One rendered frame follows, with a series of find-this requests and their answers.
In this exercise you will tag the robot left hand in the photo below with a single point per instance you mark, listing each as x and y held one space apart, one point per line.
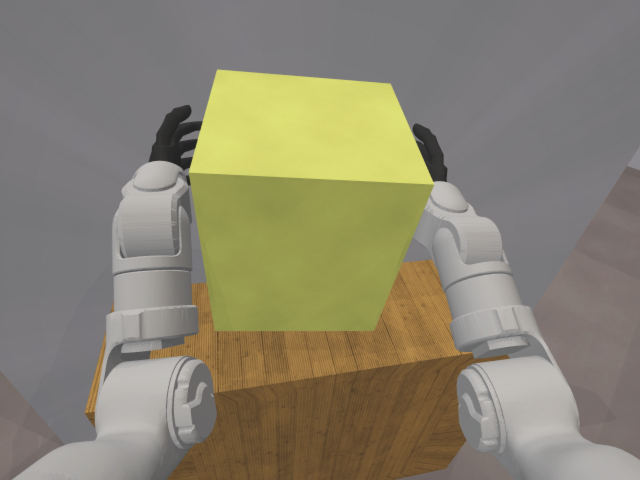
168 146

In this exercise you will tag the left robot forearm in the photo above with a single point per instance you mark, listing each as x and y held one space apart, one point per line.
151 262

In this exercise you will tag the robot right upper arm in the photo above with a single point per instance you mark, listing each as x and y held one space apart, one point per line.
521 412

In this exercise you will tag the pedestal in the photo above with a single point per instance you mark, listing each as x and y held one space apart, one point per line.
329 405

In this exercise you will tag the right robot forearm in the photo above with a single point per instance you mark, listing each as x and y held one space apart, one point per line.
489 318

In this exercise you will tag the robot right hand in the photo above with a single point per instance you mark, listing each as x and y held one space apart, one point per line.
431 153

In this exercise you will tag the carton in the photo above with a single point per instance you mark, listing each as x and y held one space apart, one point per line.
307 193

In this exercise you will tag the robot left upper arm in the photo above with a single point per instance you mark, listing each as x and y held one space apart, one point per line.
149 414

